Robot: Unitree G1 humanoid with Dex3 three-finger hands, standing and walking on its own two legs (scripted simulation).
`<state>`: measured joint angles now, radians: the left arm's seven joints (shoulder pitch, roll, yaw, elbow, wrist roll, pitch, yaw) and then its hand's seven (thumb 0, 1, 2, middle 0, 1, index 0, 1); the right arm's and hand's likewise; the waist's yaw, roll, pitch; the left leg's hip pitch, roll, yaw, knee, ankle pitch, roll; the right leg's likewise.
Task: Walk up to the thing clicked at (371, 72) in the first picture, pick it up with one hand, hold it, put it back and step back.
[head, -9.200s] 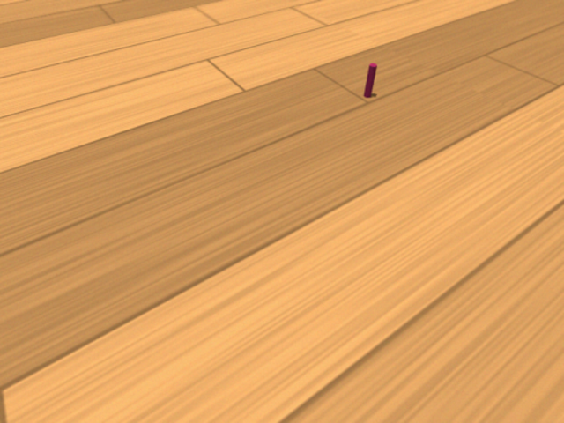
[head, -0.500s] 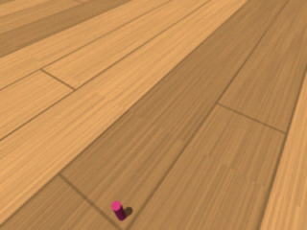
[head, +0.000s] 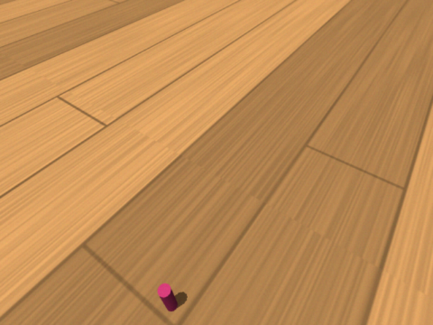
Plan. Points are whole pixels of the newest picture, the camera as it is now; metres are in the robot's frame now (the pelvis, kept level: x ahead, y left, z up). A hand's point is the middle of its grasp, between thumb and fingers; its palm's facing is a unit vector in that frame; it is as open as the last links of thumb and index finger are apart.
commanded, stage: stand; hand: left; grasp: from the side
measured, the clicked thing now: (168, 298) +0.34 +0.21 -0.67
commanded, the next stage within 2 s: go down in 0.24 s
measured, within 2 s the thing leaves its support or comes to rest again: neither
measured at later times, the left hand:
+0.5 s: hand out of the picture +0.13 +0.25 -0.16, palm faces +0.07 -0.95 -0.32, open 9.0 cm
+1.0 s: hand out of the picture +0.13 +0.30 -0.23, palm faces +0.11 -0.95 -0.28, open 17.0 cm
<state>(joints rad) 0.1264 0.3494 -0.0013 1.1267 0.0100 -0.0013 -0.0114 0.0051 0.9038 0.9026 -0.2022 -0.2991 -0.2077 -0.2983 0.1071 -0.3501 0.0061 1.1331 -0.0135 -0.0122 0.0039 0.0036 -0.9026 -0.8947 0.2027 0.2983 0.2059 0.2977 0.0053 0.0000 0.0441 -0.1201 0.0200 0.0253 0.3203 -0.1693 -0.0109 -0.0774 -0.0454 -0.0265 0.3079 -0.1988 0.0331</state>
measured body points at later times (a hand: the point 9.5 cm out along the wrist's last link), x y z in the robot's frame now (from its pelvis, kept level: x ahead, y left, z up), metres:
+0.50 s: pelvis -0.01 +0.00 -0.01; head +0.04 +0.00 +0.44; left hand +0.12 +0.30 -0.14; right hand +0.10 -0.28 -0.13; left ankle +0.00 +0.12 -0.75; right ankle -0.02 -0.14 -0.75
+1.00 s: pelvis -0.03 +0.00 -0.12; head +0.08 +0.02 +0.32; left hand +0.12 +0.35 -0.21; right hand +0.14 -0.26 -0.22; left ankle +0.00 +0.12 -0.75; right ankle -0.02 -0.14 -0.75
